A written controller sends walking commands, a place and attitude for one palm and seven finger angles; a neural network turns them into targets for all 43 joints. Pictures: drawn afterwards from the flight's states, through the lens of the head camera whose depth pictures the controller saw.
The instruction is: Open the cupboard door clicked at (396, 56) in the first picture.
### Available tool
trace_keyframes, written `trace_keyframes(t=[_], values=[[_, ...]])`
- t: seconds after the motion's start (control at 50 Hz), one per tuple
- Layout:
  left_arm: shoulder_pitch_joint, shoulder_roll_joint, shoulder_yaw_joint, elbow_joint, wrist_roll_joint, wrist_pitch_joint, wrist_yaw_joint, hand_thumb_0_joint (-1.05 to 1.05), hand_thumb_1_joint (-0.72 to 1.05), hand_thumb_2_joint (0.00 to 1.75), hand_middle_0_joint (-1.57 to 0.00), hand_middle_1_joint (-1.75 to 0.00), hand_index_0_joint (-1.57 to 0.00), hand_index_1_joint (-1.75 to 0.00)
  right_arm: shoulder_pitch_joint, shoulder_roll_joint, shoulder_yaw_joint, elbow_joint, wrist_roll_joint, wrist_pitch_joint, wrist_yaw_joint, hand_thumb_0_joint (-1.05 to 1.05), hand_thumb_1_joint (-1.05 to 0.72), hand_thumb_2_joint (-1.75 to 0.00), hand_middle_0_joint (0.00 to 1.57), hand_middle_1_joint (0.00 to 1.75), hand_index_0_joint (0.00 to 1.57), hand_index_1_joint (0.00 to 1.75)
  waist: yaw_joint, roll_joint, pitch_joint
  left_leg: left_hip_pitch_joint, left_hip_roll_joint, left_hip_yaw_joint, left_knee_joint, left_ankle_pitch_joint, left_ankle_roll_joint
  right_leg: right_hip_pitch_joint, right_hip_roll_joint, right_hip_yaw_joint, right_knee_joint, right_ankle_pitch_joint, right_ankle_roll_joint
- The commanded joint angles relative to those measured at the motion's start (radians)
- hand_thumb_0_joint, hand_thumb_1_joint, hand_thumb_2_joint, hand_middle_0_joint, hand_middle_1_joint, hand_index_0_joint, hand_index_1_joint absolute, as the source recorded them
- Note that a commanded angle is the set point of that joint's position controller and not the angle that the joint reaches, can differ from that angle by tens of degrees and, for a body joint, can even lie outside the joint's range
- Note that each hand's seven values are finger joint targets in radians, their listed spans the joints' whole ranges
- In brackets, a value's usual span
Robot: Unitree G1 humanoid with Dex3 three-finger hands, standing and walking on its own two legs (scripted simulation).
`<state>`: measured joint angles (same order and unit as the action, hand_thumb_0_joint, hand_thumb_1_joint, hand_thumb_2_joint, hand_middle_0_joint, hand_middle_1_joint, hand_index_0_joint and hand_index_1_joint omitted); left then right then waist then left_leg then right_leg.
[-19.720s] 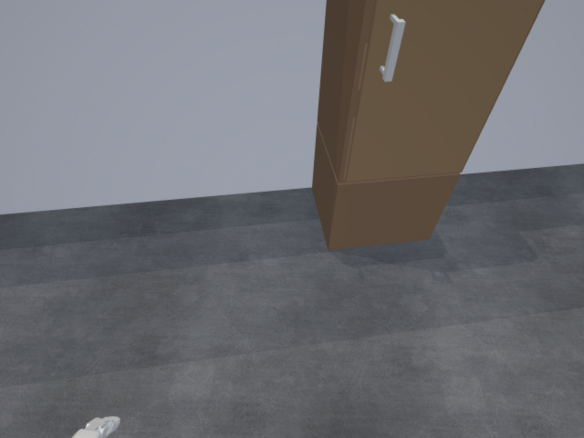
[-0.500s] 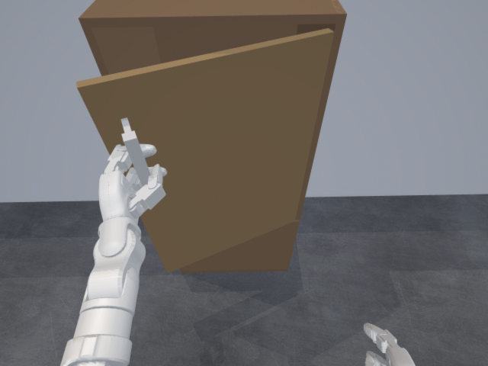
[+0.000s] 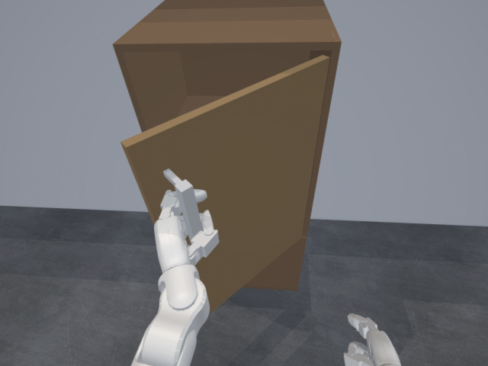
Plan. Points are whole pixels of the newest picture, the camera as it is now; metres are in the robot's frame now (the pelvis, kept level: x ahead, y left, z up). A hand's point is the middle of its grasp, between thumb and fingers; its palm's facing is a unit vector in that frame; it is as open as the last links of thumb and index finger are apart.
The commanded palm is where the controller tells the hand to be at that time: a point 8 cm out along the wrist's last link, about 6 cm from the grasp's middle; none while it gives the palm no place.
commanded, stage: open thumb and fingers to let go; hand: left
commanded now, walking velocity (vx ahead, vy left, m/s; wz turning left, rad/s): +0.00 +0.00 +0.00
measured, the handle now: (184, 210) +0.33 +0.12 +0.12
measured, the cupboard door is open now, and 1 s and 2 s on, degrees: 46 46 46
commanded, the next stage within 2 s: slide the hand sideways off the handle in 0.72 s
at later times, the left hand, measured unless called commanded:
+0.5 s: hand (207, 231) +0.29 +0.08 +0.11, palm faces +0.34 -0.94 +0.00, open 13.5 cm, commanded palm +0.25 +0.13 +0.11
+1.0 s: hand (198, 250) +0.26 +0.09 +0.10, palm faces -0.13 -0.99 -0.10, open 16.0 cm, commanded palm +0.24 +0.14 +0.11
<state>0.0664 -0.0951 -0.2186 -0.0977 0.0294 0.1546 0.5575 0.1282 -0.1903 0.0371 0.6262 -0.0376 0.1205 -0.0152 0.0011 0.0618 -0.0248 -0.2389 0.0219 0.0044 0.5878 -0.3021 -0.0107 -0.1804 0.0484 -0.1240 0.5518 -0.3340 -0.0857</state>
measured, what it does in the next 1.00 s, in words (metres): stands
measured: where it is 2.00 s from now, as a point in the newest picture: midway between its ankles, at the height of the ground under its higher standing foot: outside the picture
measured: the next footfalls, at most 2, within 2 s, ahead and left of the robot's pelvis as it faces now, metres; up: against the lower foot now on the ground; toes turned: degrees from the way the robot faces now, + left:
none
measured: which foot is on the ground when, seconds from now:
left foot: down 0.00-1.00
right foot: down 0.00-1.00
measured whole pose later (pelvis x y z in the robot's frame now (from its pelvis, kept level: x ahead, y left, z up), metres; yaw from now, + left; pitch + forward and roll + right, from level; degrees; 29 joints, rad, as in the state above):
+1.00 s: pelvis -0.01 +0.03 +0.00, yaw -1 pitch -3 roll +0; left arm 0.06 0.09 -0.23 -0.05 -0.03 0.02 0.08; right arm 0.18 -0.19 0.06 0.56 0.00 0.11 -0.03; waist 0.02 0.04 -0.02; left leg -0.24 -0.02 0.05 0.58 -0.29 0.03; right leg -0.21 0.00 -0.08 0.58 -0.33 -0.04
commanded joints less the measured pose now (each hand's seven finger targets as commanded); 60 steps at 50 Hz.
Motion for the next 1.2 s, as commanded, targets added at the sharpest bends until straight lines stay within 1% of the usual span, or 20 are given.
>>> trace_keyframes(t=[0.0, 0.12, 0.18, 0.28, 0.38, 0.42, 0.68, 0.76, 0.8, 0.82, 0.84, 0.86, 0.88, 0.9, 0.94, 0.98, 1.02, 1.08, 1.1, 1.18], values=[[-0.272, 0.005, 0.055, -0.207, 0.021, -0.090, 0.009, 0.00, 0.48, 0.72, -0.37, -1.30, -0.37, -1.30, -0.173, -0.053, -0.028, -0.168, -0.001, -0.055, -0.013, 0.00, -0.90, -0.90, 0.20, 0.30, 0.20, 0.30, 0.028, -0.159, -0.157, 0.050, -0.040, -0.020, -0.022, 0.173, 0.035, 0.007, -0.120, 0.205, -0.183, 0.242, 0.077], [-0.243, 0.006, 0.049, -0.205, 0.002, -0.126, -0.044, 0.00, 0.06, 0.54, -0.34, -1.26, -0.34, -1.26, -0.152, -0.061, -0.032, -0.169, 0.001, -0.060, -0.020, 0.00, -0.90, -0.90, 0.20, 0.30, 0.20, 0.30, 0.024, -0.156, -0.166, 0.055, -0.035, -0.019, -0.041, 0.199, 0.038, 0.034, -0.123, 0.196, -0.161, 0.363, 0.088], [-0.243, 0.025, 0.074, -0.187, -0.015, -0.136, -0.056, 0.00, -0.15, 0.45, -0.32, -1.24, -0.32, -1.24, -0.150, -0.063, -0.030, -0.170, 0.004, -0.063, -0.025, 0.00, -0.90, -0.90, 0.20, 0.30, 0.20, 0.30, 0.025, -0.189, -0.138, 0.043, -0.035, -0.023, -0.047, 0.177, 0.039, 0.026, -0.125, 0.204, -0.181, 0.319, 0.093], [-0.252, 0.002, 0.052, -0.191, -0.007, -0.146, -0.052, 0.00, -0.50, 0.30, -0.30, -1.20, -0.30, -1.20, -0.151, -0.062, -0.033, -0.171, 0.002, -0.074, -0.023, 0.00, -0.90, -0.90, 0.20, 0.30, 0.20, 0.30, 0.024, -0.138, -0.134, 0.060, -0.033, -0.020, -0.045, 0.182, 0.038, 0.006, -0.121, 0.193, -0.176, 0.295, 0.086], [-0.276, 0.011, 0.059, -0.181, -0.003, -0.148, -0.040, 0.00, -0.50, 0.30, -0.27, -1.05, -0.27, -1.05, -0.149, -0.063, -0.035, -0.169, 0.001, -0.077, -0.023, 0.00, -0.90, -0.90, 0.20, 0.30, 0.20, 0.30, 0.024, -0.177, -0.141, 0.062, -0.035, -0.019, -0.045, 0.183, 0.040, 0.003, -0.117, 0.182, -0.173, 0.288, 0.088], [-0.273, 0.019, 0.067, -0.198, 0.000, -0.148, -0.038, 0.00, -0.50, 0.30, -0.26, -0.95, -0.26, -0.95, -0.152, -0.061, -0.036, -0.172, 0.001, -0.074, -0.024, 0.00, -0.90, -0.90, 0.20, 0.30, 0.20, 0.30, 0.030, -0.156, -0.168, 0.069, -0.037, -0.013, -0.043, 0.198, 0.040, 0.019, -0.116, 0.182, -0.163, 0.318, 0.084], [-0.250, -0.036, 0.020, -0.185, 0.032, -0.107, 0.005, 0.00, -0.50, 0.30, -0.15, -0.30, -0.15, -0.30, -0.157, -0.056, -0.035, -0.187, 0.002, -0.049, -0.009, 0.00, -0.90, -0.90, 0.20, 0.30, 0.20, 0.30, 0.035, -0.137, -0.146, 0.080, -0.022, -0.012, -0.048, 0.229, 0.036, -0.018, -0.081, 0.117, -0.125, 0.276, 0.056], [-0.258, -0.045, 0.018, -0.173, 0.034, -0.087, 0.021, 0.00, -0.50, 0.30, -0.15, -0.30, -0.15, -0.30, -0.162, -0.055, -0.035, -0.183, 0.005, -0.042, -0.003, 0.00, -0.90, -0.90, 0.20, 0.30, 0.20, 0.30, 0.036, -0.136, -0.135, 0.076, -0.015, -0.019, -0.046, 0.221, 0.032, -0.034, -0.073, 0.102, -0.121, 0.231, 0.048], [-0.286, -0.063, 0.000, -0.180, 0.040, -0.079, 0.032, 0.00, -0.50, 0.30, -0.15, -0.30, -0.15, -0.30, -0.171, -0.055, -0.033, -0.181, 0.004, -0.039, 0.002, 0.00, -0.90, -0.90, 0.20, 0.30, 0.20, 0.30, 0.031, -0.100, -0.131, 0.079, -0.015, -0.019, -0.043, 0.214, 0.030, -0.054, -0.069, 0.099, -0.112, 0.207, 0.043], [-0.264, 0.004, -0.186, -0.156, 0.099, -0.125, -0.188, 0.00, -0.50, 0.30, -0.15, -0.30, -0.15, -0.30, -0.104, -0.099, -0.024, -0.163, 0.003, -0.032, 0.014, 0.00, -0.90, -0.90, 0.20, 0.30, 0.20, 0.30, -0.053, -0.157, -0.082, 0.104, -0.026, -0.032, -0.067, 0.248, 0.043, -0.085, -0.062, 0.121, -0.077, 0.293, 0.048], [-0.292, 0.099, -0.087, -0.209, 0.056, -0.173, -0.302, 0.00, -0.50, 0.30, -0.15, -0.30, -0.15, -0.30, -0.090, -0.090, -0.031, -0.196, 0.017, -0.031, 0.002, 0.00, -0.90, -0.90, 0.20, 0.30, 0.20, 0.30, -0.020, -0.134, -0.160, 0.100, -0.022, -0.026, -0.067, 0.276, 0.047, -0.048, -0.061, 0.115, -0.049, 0.351, 0.045], [-0.279, 0.151, -0.058, -0.225, 0.039, -0.204, -0.370, 0.00, -0.50, 0.30, -0.15, -0.30, -0.15, -0.30, -0.087, -0.095, -0.032, -0.205, 0.023, -0.026, -0.009, 0.00, -0.90, -0.90, 0.20, 0.30, 0.20, 0.30, -0.002, -0.092, -0.205, 0.110, -0.022, -0.017, -0.063, 0.305, 0.050, -0.014, -0.062, 0.124, -0.031, 0.397, 0.040], [-0.291, 0.156, -0.069, -0.266, 0.023, -0.225, -0.431, 0.00, -0.50, 0.30, -0.15, -0.30, -0.15, -0.30, -0.092, -0.089, -0.026, -0.226, 0.026, -0.031, -0.016, 0.00, -0.90, -0.90, 0.20, 0.30, 0.20, 0.30, 0.006, -0.039, -0.246, 0.131, -0.026, -0.012, -0.063, 0.312, 0.050, -0.004, -0.064, 0.119, -0.022, 0.409, 0.039], [-0.297, 0.137, -0.094, -0.242, -0.005, -0.237, -0.494, 0.00, -0.50, 0.30, -0.15, -0.30, -0.15, -0.30, -0.085, -0.084, -0.019, -0.231, 0.033, -0.043, -0.019, 0.00, -0.90, -0.90, 0.20, 0.30, 0.20, 0.30, -0.012, -0.044, -0.222, 0.140, -0.025, -0.017, -0.060, 0.301, 0.050, -0.027, -0.062, 0.106, -0.026, 0.389, 0.038], [-0.271, 0.129, -0.053, -0.210, -0.093, -0.231, -0.573, 0.00, -0.50, 0.30, -0.15, -0.30, -0.15, -0.30, -0.093, -0.084, -0.007, -0.249, 0.049, -0.067, -0.028, 0.00, -0.90, -0.90, 0.20, 0.30, 0.20, 0.30, -0.006, -0.067, -0.178, 0.130, -0.018, -0.025, -0.071, 0.246, 0.047, -0.047, -0.049, 0.088, -0.048, 0.322, 0.040], [-0.219, 0.101, -0.003, -0.188, -0.180, -0.208, -0.578, 0.00, -0.50, 0.30, -0.15, -0.30, -0.15, -0.30, -0.120, -0.088, 0.000, -0.259, 0.062, -0.093, -0.035, 0.00, -0.90, -0.90, 0.20, 0.30, 0.20, 0.30, 0.010, -0.116, -0.119, 0.098, -0.011, -0.037, -0.095, 0.168, 0.038, -0.063, -0.039, 0.067, -0.075, 0.218, 0.046], [-0.213, 0.094, 0.033, -0.210, -0.212, -0.187, -0.545, 0.00, -0.50, 0.30, -0.15, -0.30, -0.15, -0.30, -0.136, -0.093, 0.001, -0.263, 0.066, -0.112, -0.034, 0.00, -0.90, -0.90, 0.20, 0.30, 0.20, 0.30, 0.023, -0.139, -0.102, 0.082, -0.007, -0.049, -0.114, 0.116, 0.031, -0.078, -0.033, 0.055, -0.084, 0.138, 0.049], [-0.172, 0.116, 0.056, -0.241, -0.168, -0.185, -0.473, 0.00, -0.50, 0.30, -0.15, -0.30, -0.15, -0.30, -0.127, -0.096, -0.007, -0.265, 0.059, -0.129, -0.016, 0.00, -0.90, -0.90, 0.20, 0.30, 0.20, 0.30, 0.034, -0.141, -0.094, 0.068, 0.000, -0.053, -0.128, 0.089, 0.026, -0.093, -0.034, 0.056, -0.075, 0.090, 0.049], [-0.172, 0.106, 0.035, -0.268, -0.142, -0.189, -0.455, 0.00, -0.50, 0.30, -0.15, -0.30, -0.15, -0.30, -0.119, -0.094, -0.009, -0.269, 0.055, -0.132, -0.008, 0.00, -0.90, -0.90, 0.20, 0.30, 0.20, 0.30, 0.033, -0.109, -0.110, 0.074, -0.003, -0.046, -0.124, 0.102, 0.027, -0.094, -0.036, 0.061, -0.066, 0.101, 0.047], [-0.114, 0.164, 0.047, -0.287, -0.069, -0.197, -0.432, 0.00, -0.50, 0.30, -0.15, -0.30, -0.15, -0.30, -0.103, -0.095, -0.011, -0.274, 0.048, -0.122, 0.008, 0.00, -0.90, -0.90, 0.20, 0.30, 0.20, 0.30, 0.028, -0.083, -0.088, 0.052, -0.001, -0.034, -0.120, 0.082, 0.030, -0.101, -0.040, 0.079, -0.069, 0.080, 0.043]])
